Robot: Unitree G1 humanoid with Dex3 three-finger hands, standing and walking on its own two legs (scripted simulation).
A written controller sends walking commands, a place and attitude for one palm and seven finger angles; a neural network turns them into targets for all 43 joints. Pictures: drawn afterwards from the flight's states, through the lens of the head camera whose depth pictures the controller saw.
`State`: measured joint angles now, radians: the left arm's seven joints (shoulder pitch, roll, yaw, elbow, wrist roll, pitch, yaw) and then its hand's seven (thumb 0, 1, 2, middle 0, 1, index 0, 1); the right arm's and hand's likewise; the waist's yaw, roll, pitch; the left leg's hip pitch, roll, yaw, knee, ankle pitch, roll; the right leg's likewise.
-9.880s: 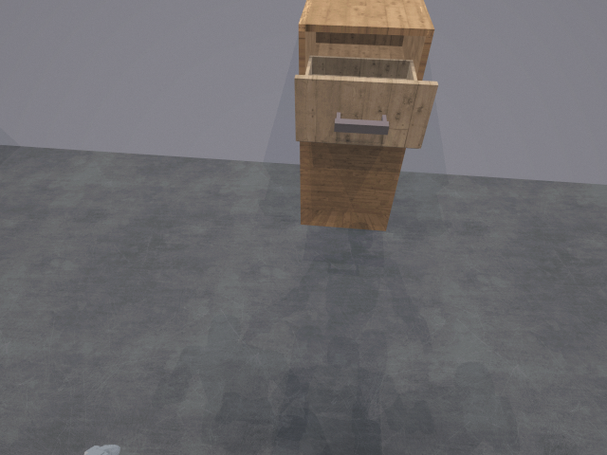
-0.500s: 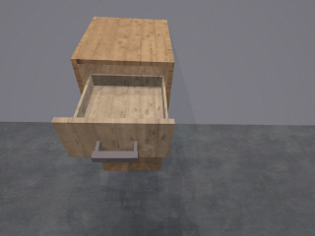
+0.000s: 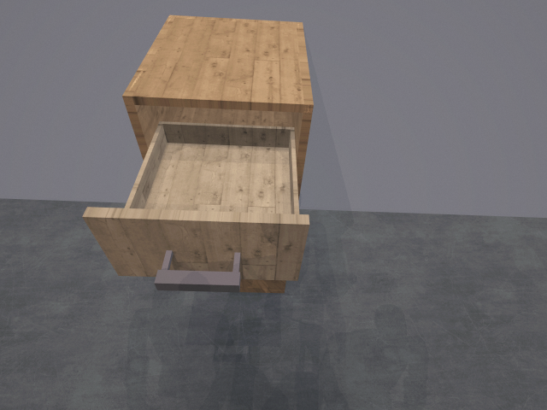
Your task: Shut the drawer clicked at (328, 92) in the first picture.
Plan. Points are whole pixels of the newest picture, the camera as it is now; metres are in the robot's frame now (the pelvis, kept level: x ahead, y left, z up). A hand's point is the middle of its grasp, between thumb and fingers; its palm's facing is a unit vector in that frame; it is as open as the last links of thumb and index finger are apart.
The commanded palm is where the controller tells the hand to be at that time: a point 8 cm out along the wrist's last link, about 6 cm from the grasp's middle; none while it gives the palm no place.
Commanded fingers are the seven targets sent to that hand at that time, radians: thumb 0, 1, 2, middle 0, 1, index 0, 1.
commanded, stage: shuffle to correct the standing spot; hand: left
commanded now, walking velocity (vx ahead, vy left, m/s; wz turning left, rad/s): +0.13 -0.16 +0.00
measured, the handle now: (201, 269) +0.33 +0.14 -0.02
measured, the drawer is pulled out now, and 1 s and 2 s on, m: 0.30 0.30 0.30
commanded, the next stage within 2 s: come to a stop and stand still in 0.14 s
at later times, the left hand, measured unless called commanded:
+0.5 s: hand out of the picture +0.05 +0.11 -0.17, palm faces +0.04 -0.98 -0.17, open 7.3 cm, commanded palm none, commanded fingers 0.00 0.90 0.90 -0.20 -0.30 -0.20 -0.30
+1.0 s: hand out of the picture +0.03 +0.15 -0.17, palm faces +0.01 -0.98 -0.21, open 7.4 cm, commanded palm none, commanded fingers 0.00 0.90 0.90 -0.20 -0.30 -0.20 -0.30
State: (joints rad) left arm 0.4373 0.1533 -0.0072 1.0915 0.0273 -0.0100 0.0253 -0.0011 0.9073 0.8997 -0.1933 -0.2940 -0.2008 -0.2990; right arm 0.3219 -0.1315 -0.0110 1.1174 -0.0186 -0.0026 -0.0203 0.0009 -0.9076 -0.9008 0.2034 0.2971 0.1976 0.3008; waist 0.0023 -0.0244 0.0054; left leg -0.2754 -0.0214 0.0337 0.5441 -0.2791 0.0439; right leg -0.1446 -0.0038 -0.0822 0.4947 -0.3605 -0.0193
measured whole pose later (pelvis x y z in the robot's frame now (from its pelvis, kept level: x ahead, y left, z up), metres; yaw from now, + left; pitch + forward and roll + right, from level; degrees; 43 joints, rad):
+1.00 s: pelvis +0.03 -0.02 +0.00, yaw +0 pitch -2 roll -1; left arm 0.34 0.15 -0.02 1.03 0.02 0.00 0.04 0.00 0.91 0.90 -0.20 -0.29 -0.20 -0.30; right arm 0.26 -0.19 0.00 1.00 -0.02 0.00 -0.01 0.00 -0.94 -0.90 0.20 0.30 0.20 0.30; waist -0.01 0.03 0.03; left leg -0.30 -0.01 0.10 0.54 -0.22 0.07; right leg -0.17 0.00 -0.13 0.52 -0.32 -0.03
